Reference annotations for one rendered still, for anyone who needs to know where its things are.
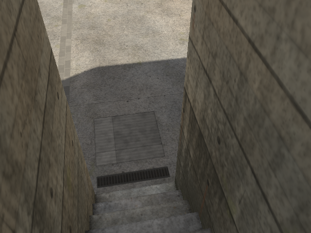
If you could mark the stairs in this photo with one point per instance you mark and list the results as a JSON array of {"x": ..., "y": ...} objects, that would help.
[{"x": 158, "y": 208}]

